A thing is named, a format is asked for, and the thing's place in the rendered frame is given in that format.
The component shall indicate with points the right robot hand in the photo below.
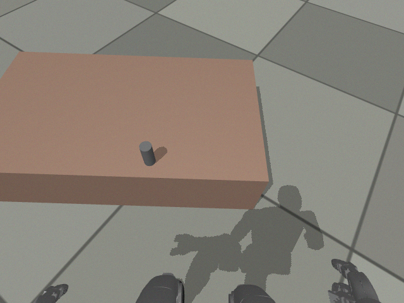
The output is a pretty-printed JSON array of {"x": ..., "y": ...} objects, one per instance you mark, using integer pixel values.
[{"x": 358, "y": 286}]

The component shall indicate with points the can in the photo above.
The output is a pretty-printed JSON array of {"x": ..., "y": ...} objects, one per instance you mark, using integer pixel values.
[{"x": 147, "y": 153}]

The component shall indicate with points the left robot hand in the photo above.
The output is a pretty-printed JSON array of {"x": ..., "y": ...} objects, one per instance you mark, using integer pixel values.
[{"x": 52, "y": 294}]

